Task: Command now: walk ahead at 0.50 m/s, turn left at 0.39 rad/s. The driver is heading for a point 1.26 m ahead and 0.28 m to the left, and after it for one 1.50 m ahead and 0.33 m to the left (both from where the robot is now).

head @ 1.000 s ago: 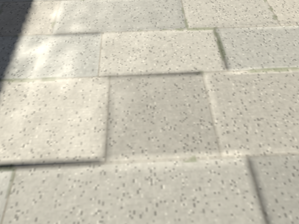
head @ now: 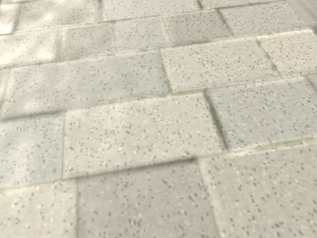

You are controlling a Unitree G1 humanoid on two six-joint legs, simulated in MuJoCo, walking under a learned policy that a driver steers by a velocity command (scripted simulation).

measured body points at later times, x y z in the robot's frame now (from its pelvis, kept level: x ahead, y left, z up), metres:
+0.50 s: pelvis +0.26 +0.08 -0.01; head +0.30 +0.11 +0.44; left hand +0.31 +0.39 -0.12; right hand +0.45 -0.15 -0.11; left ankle +0.29 +0.16 -0.74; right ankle +0.26 -0.10 -0.65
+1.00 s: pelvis +0.56 +0.12 +0.00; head +0.58 +0.12 +0.45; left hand +0.55 +0.41 -0.11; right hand +0.75 -0.10 -0.13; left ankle +0.43 +0.21 -0.66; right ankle +0.63 +0.05 -0.74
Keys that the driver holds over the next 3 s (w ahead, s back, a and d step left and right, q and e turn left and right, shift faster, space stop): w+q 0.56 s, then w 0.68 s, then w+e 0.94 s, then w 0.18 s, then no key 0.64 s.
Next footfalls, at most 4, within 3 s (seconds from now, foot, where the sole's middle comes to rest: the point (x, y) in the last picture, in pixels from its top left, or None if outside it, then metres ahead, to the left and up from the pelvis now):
0.34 left None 0.33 0.17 -0.78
0.84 right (156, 197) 0.67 0.07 -0.78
1.36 left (86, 165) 0.83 0.41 -0.78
1.90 right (126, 113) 1.17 0.24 -0.78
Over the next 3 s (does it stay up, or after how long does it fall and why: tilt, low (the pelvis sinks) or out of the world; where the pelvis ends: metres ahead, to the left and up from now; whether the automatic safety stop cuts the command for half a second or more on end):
stays up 1.44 0.33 -0.01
